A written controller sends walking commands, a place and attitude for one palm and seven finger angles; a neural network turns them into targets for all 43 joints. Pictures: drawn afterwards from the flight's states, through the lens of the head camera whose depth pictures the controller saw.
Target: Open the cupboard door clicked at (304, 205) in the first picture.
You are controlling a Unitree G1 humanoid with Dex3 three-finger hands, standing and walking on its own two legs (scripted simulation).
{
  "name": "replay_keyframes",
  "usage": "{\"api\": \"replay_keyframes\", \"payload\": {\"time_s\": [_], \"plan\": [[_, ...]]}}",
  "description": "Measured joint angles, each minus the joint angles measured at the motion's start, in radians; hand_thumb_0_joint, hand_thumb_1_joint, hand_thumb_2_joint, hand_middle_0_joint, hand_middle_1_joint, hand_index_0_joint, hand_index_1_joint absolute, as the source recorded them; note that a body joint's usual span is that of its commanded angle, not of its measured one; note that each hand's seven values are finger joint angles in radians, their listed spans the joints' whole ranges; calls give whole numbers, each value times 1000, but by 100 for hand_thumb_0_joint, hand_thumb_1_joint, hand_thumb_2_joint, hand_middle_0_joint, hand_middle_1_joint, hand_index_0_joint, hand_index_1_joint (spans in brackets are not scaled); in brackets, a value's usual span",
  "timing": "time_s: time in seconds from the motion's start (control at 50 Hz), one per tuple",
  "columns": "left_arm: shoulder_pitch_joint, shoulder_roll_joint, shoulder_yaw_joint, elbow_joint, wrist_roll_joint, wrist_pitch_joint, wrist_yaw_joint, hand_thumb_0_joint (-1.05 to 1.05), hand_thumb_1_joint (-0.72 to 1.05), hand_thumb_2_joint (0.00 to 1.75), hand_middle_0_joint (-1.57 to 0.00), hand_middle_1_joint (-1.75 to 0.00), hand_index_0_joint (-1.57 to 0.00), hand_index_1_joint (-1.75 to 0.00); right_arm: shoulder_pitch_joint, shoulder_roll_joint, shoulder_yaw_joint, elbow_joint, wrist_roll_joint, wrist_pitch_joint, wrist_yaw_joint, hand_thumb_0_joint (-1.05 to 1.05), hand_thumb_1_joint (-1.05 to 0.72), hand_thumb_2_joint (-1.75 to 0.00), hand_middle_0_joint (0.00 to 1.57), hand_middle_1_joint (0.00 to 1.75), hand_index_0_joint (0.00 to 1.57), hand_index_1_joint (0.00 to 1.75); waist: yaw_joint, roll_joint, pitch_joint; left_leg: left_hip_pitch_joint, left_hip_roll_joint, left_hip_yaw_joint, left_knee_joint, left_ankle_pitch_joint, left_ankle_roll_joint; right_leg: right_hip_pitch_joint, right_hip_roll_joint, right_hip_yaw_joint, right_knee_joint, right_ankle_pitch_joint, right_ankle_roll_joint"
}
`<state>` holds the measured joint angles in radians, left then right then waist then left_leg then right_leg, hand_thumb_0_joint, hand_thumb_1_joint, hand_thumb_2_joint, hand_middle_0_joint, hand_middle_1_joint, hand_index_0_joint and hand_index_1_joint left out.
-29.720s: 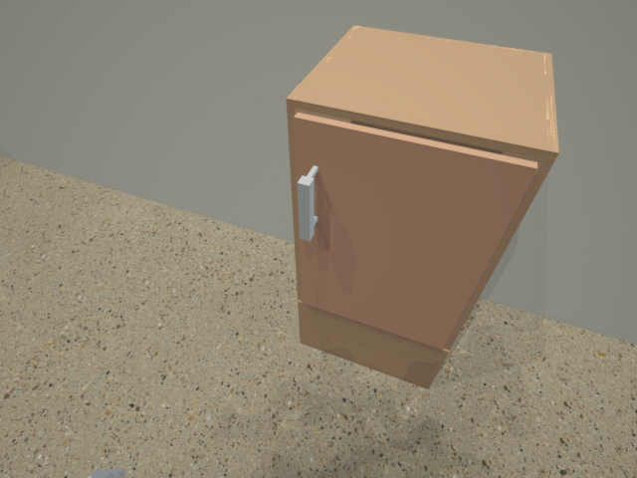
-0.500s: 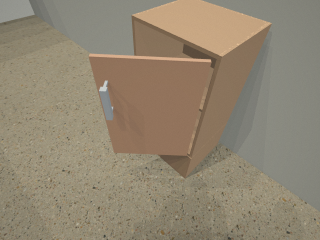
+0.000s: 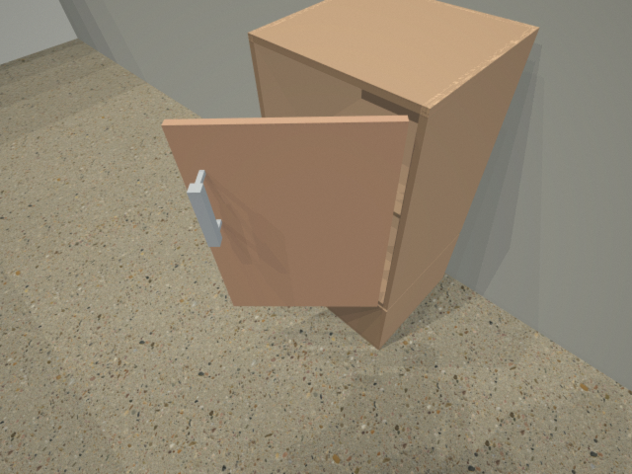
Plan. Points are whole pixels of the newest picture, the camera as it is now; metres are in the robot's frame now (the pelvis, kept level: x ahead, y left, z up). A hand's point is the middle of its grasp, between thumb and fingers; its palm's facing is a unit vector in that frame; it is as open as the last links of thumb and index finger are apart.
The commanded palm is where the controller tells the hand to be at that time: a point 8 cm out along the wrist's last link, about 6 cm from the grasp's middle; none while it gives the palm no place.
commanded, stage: look again from close up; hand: left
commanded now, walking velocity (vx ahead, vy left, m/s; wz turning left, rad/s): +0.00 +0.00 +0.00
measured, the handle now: (208, 209) +0.57 +0.25 -0.05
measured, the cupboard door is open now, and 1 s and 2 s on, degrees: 43 43 43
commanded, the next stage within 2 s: shuffle to correct the standing spot in 0.42 s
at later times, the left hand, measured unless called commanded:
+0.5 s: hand out of the picture +0.05 +0.13 -0.17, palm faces +0.03 -0.97 -0.24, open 7.3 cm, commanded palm none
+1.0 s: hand out of the picture +0.04 +0.18 -0.18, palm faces +0.10 -0.96 -0.25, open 7.4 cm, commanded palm none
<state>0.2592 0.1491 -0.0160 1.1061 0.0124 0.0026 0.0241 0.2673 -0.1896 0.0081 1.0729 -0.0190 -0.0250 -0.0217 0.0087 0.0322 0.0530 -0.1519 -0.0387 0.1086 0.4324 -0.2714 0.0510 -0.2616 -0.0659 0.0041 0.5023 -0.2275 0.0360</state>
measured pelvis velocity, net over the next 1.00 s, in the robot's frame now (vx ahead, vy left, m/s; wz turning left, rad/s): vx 0.02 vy -0.02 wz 0.03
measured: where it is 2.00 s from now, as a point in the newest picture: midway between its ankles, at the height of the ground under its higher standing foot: outside the picture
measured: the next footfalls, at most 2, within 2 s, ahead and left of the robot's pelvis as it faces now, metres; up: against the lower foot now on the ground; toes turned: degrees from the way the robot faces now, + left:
right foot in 1.46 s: +0.09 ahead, -0.08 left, +0.00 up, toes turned +2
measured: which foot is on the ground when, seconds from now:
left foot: down 0.00-1.00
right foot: down 0.00-1.00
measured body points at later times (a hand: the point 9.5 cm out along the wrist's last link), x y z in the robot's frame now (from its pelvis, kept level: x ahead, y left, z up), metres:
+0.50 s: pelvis +0.02 -0.05 +0.00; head +0.05 -0.07 +0.45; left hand +0.05 +0.18 -0.15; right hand +0.03 -0.27 -0.17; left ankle -0.02 +0.08 -0.74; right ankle +0.02 -0.14 -0.74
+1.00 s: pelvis +0.02 -0.02 -0.01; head +0.05 -0.03 +0.44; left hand +0.04 +0.23 -0.16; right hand +0.04 -0.25 -0.17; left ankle -0.02 +0.08 -0.74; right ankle +0.02 -0.14 -0.74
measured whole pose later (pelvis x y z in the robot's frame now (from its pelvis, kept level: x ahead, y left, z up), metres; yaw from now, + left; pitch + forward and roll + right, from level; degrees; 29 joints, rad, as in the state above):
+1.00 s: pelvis +0.02 -0.02 -0.01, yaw +2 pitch +0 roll +2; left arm 0.23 0.19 0.06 1.03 0.02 0.04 0.03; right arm 0.30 -0.17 -0.02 1.02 -0.03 0.01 -0.02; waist 0.03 -0.01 0.06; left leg -0.20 -0.02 0.09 0.53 -0.35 0.03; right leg -0.31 -0.06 -0.03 0.63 -0.34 -0.02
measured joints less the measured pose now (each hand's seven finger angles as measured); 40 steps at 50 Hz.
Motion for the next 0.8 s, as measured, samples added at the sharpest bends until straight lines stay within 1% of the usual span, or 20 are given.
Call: {"api": "replay_keyframes", "payload": {"time_s": [0.04, 0.24, 0.56, 0.64, 0.7, 0.76, 0.8], "plan": [[-12, -5, 0, 1, 1, -2, 4, 1, 92, 90, -20, -30, -20, -30, 1, 6, 0, 12, 0, -1, -1, 1, -90, -90, 20, 29, 20, 30, -3, -3, 2, 3, 7, -2, 1, -3, -7, 2, 7, -3, 2, -5, -7], [-47, 9, 13, 1, -2, -12, 6, 1, 93, 90, -20, -30, -20, -30, 10, 25, -1, 46, -1, -3, -7, 1, -90, -90, 20, 29, 20, 30, -13, -5, 1, 19, 40, -19, -1, -16, -43, 18, 38, -24, 6, -27, -41], [-46, 12, 19, 0, -4, -18, 6, 1, 93, 90, -20, -30, -20, -30, -8, 26, -7, 52, -2, 3, -9, 1, -90, -90, 20, 29, 20, 30, -8, -7, 0, 33, 81, -47, -17, -14, -86, 40, 77, -55, -14, -34, -83], [-38, 9, 23, -6, -2, -18, 6, 1, 92, 90, -20, -30, -20, -30, -6, 19, -11, 44, -1, 11, -7, 1, -90, -90, 20, 29, 20, 30, -3, -5, -2, 23, 88, -54, -2, -20, -91, 39, 82, -63, -12, -37, -89], [-32, 5, 30, -15, -1, -15, 6, 1, 92, 90, -20, -30, -20, -30, 0, 11, -18, 34, 0, 24, -6, 1, -90, -90, 19, 29, 20, 30, 2, -2, -6, 4, 89, -60, 29, -35, -81, 33, 82, -70, -4, -42, -90], [-27, 2, 39, -26, 2, -8, 7, 1, 92, 90, -20, -30, -20, -30, 5, 5, -25, 22, -1, 33, -5, 1, -90, -90, 19, 29, 20, 30, 6, -5, -7, -17, 86, -55, 55, -45, -71, 22, 73, -76, 11, -49, -85], [-24, 4, 47, -33, 4, -3, 8, 1, 92, 90, -20, -30, -20, -30, 8, 4, -30, 15, -2, 35, -3, 1, -91, -90, 19, 29, 20, 30, 12, -17, -6, -21, 75, -50, 56, -44, -76, 11, 60, -72, 26, -55, -77]]}}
